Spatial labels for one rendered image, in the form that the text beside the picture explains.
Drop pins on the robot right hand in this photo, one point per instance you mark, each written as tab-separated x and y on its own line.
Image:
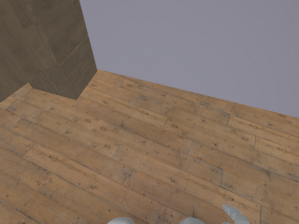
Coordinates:
234	214

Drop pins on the cupboard door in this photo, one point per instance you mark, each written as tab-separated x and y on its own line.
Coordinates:
23	52

